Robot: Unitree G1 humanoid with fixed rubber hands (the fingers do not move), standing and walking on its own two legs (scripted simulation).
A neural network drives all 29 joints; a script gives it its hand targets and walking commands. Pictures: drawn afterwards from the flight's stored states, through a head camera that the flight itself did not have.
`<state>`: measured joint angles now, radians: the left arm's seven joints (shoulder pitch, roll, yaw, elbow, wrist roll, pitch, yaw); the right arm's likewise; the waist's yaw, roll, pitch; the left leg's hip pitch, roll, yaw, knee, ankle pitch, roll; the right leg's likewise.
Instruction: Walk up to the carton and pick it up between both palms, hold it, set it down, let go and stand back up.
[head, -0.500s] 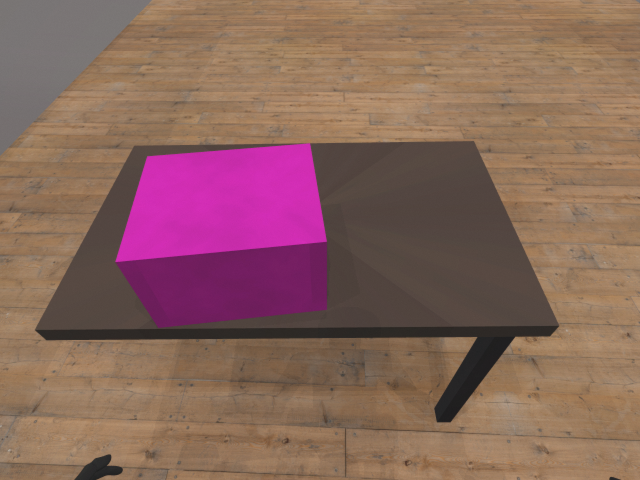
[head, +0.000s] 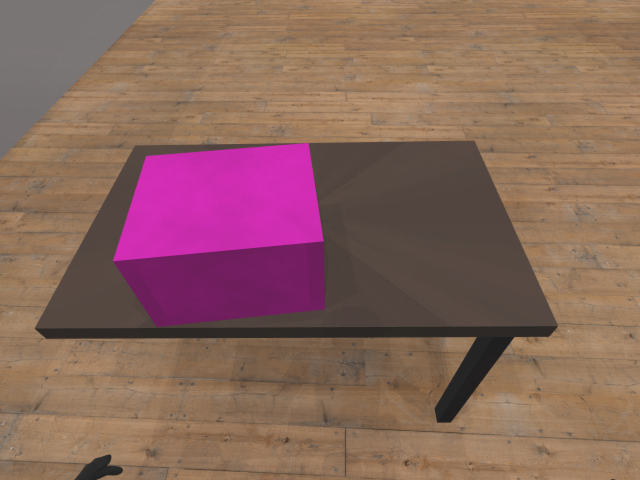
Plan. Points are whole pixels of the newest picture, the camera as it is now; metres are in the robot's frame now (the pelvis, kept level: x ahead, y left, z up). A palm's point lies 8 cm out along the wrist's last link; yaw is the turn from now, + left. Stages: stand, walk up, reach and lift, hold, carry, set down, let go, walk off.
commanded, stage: walk up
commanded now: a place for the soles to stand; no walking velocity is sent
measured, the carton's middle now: (234, 232) +0.52 +0.20 -0.03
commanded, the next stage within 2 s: none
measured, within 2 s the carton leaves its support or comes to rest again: neither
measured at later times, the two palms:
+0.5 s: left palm out of the picture +0.03 +0.39 -0.05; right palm out of the picture +0.13 -0.30 -0.08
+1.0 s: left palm out of the picture +0.00 +0.49 -0.04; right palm out of the picture +0.09 -0.20 -0.10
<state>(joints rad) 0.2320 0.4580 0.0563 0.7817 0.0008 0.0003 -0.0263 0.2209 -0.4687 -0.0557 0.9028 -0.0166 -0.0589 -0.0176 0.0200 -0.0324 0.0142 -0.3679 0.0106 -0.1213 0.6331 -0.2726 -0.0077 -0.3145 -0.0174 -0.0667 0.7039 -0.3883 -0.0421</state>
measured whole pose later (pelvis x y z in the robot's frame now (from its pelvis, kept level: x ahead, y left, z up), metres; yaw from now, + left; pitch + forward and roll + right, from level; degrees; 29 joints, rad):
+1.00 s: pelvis -0.01 +0.11 +0.01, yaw +9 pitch -2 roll +1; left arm 0.35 0.54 0.06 0.79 0.00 -0.08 0.05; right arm 0.33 -0.46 -0.07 0.78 -0.03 0.03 0.10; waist -0.02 0.04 0.03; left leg -0.32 -0.03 -0.11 0.59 -0.24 0.05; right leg -0.37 -0.03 -0.06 0.70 -0.40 -0.01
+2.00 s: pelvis +0.04 +0.16 +0.00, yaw +6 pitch -1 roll +0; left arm 0.34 0.47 0.04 0.79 0.00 -0.08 0.03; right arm 0.21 -0.46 -0.07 0.78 -0.01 0.00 0.04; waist -0.02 0.05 0.03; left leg -0.35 0.03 -0.10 0.67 -0.31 -0.02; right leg -0.34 -0.02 0.01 0.67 -0.31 0.01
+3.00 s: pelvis +0.05 +0.15 +0.00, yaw +5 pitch +0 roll +0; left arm 0.27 0.47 0.03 0.79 0.00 -0.05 0.01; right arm 0.21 -0.46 -0.07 0.78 -0.01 -0.02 0.01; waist -0.02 0.04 0.03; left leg -0.33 0.04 -0.10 0.64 -0.31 -0.02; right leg -0.34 -0.01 0.02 0.67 -0.33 0.00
